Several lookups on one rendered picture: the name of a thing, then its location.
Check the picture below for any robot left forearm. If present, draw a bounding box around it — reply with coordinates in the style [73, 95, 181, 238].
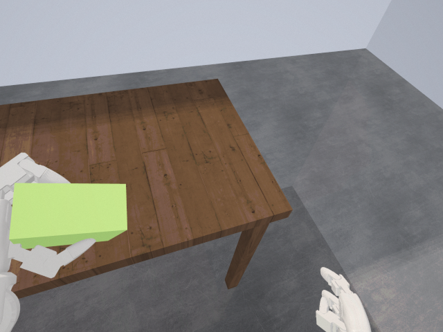
[0, 272, 20, 332]

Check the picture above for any table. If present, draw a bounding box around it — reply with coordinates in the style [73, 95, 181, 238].
[0, 79, 293, 299]

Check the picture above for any robot right hand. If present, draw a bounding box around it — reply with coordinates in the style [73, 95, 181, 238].
[316, 267, 371, 332]

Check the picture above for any sponge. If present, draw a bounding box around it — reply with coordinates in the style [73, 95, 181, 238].
[9, 183, 127, 249]

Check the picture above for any robot left hand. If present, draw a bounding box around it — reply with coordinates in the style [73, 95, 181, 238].
[0, 153, 96, 278]

